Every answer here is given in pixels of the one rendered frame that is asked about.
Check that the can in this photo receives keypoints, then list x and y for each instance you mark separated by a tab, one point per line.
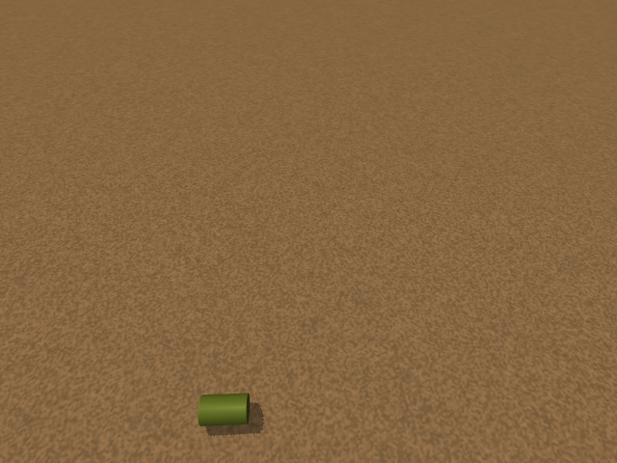
226	409

